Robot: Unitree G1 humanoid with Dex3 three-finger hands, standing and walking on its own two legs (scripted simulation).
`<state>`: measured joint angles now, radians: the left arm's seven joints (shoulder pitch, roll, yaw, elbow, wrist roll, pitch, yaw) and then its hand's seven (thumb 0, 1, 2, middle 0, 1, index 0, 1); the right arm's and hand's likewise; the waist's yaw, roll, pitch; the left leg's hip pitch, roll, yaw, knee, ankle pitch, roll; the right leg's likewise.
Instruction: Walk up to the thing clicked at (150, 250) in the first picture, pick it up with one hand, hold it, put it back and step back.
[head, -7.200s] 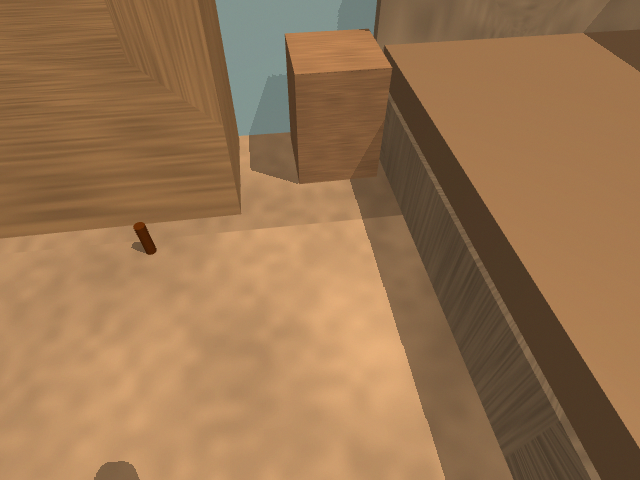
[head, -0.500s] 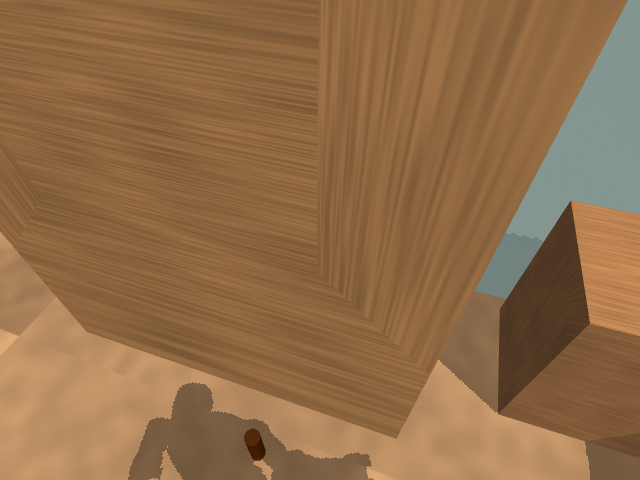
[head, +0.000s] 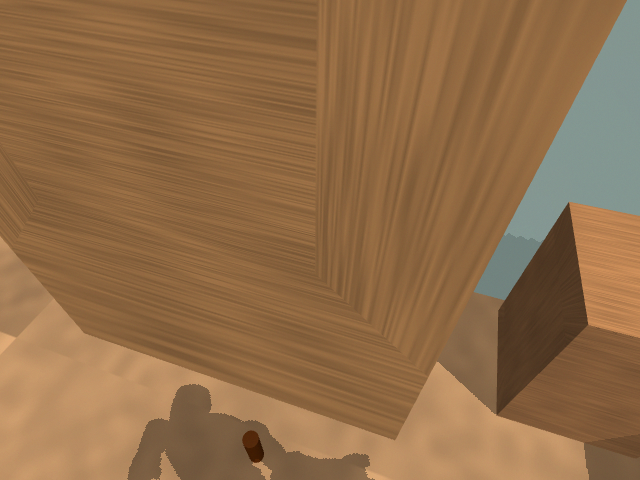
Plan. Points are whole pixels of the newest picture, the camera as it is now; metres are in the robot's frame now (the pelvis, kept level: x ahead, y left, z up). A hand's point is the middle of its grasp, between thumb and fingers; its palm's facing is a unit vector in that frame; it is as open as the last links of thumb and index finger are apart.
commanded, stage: stand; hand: left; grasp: from the side
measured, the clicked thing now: (253, 447) +0.36 +0.19 -0.71
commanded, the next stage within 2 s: go down in 0.18 s
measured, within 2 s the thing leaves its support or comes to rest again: neither
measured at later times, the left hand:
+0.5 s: hand out of the picture +0.14 +0.25 -0.17, palm faces +0.03 -0.95 -0.31, open 10.5 cm
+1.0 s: hand out of the picture +0.13 +0.27 -0.20, palm faces +0.05 -0.95 -0.31, open 17.3 cm
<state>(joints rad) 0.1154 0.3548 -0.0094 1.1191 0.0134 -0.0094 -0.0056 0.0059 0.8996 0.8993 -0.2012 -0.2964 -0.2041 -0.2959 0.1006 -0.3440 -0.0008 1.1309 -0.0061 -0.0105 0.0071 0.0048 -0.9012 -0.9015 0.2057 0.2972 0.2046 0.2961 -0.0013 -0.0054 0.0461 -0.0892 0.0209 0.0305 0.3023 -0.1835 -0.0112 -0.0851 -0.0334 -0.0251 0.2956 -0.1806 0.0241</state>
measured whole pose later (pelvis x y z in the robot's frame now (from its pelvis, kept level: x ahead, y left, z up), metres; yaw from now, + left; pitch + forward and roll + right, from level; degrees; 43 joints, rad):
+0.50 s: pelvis -0.02 +0.00 -0.02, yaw +0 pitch +6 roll +0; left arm -0.05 0.34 0.16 1.05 0.06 -0.02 -0.04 0.01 0.54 0.55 -0.09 -0.14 -0.09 -0.14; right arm 0.21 -0.26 -0.02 0.82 0.03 -0.05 -0.02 0.01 -0.94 -0.91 0.20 0.30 0.20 0.30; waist -0.02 -0.02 0.02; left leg -0.41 0.03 0.01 0.58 -0.28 -0.01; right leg -0.39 -0.03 -0.03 0.56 -0.27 0.02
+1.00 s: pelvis -0.01 +0.01 -0.08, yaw +1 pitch +15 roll -2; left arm 0.24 0.35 0.22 0.51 0.04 0.18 -0.10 0.00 -0.52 0.07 -0.08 -0.09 -0.08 -0.09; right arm 0.22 -0.24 -0.02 0.58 0.02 -0.12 -0.05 0.01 -0.84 -0.88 0.21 0.30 0.20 0.30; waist -0.03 0.00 -0.10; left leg -0.80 0.04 -0.01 1.05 -0.50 0.00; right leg -0.77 -0.03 -0.04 1.00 -0.48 0.03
